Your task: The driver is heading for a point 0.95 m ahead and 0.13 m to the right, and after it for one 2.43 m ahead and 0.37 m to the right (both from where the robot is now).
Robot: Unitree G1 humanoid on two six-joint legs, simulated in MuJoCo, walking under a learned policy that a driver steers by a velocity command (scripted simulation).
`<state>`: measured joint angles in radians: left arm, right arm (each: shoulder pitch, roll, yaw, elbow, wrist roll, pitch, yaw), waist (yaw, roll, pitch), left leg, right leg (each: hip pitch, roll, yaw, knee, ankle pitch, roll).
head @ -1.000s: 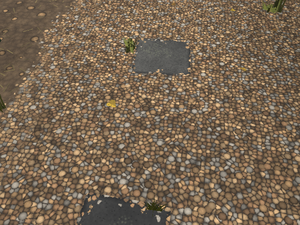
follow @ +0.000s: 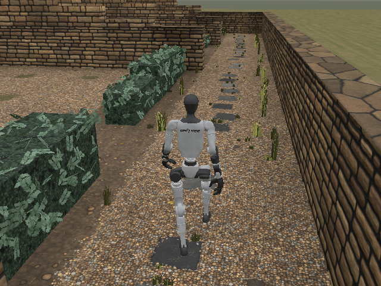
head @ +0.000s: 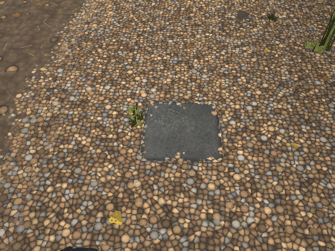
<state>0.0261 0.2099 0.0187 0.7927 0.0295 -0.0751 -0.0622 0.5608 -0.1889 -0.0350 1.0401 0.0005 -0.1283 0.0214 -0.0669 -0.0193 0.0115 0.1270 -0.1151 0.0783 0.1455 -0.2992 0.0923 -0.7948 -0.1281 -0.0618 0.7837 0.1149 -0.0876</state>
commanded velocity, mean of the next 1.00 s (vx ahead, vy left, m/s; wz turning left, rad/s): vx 1.00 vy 0.00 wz -0.19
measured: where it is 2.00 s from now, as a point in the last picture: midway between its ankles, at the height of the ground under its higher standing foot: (201, 49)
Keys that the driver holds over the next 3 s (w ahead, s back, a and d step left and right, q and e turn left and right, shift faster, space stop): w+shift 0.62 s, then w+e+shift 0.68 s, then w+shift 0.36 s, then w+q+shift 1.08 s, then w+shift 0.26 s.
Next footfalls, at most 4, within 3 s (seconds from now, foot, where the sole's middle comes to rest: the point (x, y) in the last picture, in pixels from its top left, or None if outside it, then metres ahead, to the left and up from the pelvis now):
0.14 right None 0.36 -0.08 -0.77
0.60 left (141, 180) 0.82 0.10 -0.77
1.06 right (168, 111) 1.23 -0.05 -0.77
1.48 left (168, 59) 1.68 -0.08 -0.77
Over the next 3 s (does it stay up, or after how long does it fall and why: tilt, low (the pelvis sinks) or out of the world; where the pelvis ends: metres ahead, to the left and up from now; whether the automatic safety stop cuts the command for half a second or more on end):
stays up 2.69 -0.53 0.00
